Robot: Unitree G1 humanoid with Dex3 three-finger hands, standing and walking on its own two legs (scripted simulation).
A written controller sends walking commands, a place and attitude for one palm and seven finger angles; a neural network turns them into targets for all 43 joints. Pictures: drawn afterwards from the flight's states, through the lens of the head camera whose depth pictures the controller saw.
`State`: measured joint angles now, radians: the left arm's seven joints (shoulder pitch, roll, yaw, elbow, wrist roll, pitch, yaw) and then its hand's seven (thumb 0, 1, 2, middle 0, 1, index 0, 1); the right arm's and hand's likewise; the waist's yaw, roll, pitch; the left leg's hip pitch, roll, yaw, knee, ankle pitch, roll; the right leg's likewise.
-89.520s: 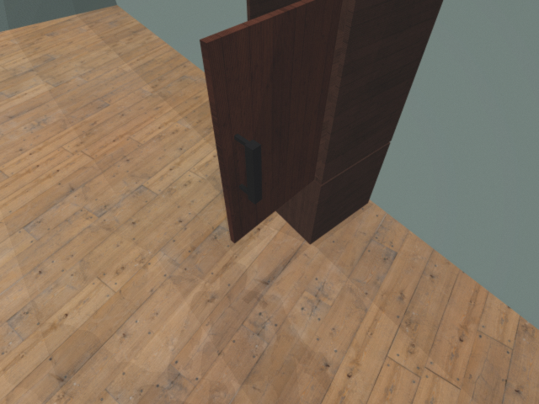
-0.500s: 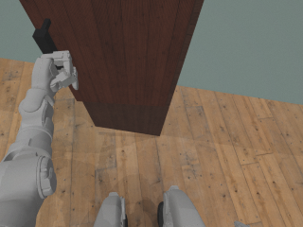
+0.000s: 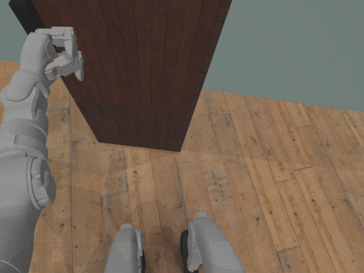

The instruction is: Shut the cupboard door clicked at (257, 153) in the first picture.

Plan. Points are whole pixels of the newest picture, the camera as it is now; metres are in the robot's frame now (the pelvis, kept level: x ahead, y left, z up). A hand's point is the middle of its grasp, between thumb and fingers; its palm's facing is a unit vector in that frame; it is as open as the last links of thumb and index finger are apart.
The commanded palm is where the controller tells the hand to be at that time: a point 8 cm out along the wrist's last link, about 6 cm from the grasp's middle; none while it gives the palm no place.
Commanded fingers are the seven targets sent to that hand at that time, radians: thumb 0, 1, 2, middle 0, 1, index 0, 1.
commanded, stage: pull the fist back off the door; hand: left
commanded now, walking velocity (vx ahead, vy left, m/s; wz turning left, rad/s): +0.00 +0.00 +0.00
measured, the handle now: (47, 34) +0.60 +0.23 +0.07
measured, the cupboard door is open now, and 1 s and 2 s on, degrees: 0 0 0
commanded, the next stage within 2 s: draw the hand back to the body in 0.98 s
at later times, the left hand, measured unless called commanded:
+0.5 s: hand (86, 54) +0.54 +0.15 +0.08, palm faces +0.04 -1.00 -0.01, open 3.1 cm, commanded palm +0.50 +0.19 +0.08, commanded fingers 0.00 0.90 0.90 -1.30 -1.50 -1.30 -1.50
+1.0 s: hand (85, 92) +0.46 +0.15 +0.07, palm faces +0.03 -1.00 -0.01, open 3.1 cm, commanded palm +0.44 +0.20 +0.08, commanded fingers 0.00 0.90 0.90 -1.30 -1.50 -1.30 -1.50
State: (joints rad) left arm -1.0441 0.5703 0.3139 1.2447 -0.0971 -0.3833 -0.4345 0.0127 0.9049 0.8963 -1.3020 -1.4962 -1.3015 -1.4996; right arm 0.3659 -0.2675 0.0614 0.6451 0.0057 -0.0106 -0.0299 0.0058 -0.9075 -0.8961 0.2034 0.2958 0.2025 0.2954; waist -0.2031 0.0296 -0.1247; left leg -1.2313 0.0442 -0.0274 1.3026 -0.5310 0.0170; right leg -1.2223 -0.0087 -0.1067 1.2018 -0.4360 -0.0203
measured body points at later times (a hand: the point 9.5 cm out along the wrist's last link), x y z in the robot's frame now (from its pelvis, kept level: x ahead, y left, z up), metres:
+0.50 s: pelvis -0.01 +0.00 +0.00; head +0.14 +0.01 +0.42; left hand +0.54 +0.20 +0.08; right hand -0.03 -0.26 -0.11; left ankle +0.03 +0.11 -0.62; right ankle +0.07 -0.12 -0.62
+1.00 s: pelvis +0.04 +0.00 +0.04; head +0.14 +0.01 +0.47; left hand +0.45 +0.20 +0.08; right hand +0.14 -0.27 -0.08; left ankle +0.03 +0.11 -0.62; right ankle +0.07 -0.12 -0.62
